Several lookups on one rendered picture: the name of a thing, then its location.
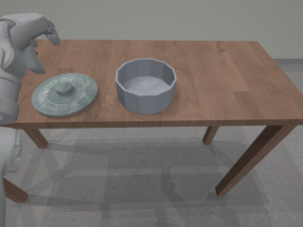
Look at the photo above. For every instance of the knob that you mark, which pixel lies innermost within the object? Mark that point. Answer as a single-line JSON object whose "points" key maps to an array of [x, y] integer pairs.
{"points": [[64, 88]]}

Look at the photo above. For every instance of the robot left upper arm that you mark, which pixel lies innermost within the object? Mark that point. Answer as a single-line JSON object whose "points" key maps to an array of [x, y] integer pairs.
{"points": [[10, 161]]}

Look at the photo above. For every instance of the lid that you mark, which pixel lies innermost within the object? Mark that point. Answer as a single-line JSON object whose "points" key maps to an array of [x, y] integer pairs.
{"points": [[46, 101]]}

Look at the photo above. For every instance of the left robot forearm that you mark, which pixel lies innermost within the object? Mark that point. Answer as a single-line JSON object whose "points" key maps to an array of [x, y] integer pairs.
{"points": [[14, 39]]}

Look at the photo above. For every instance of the pot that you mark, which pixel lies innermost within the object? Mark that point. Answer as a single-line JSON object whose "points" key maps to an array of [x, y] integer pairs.
{"points": [[145, 85]]}

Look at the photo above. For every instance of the table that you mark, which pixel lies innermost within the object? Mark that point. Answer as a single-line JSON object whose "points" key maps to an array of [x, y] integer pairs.
{"points": [[219, 84]]}

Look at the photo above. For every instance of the left robot hand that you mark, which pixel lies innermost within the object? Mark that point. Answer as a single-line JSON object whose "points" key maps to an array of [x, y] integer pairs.
{"points": [[36, 25]]}

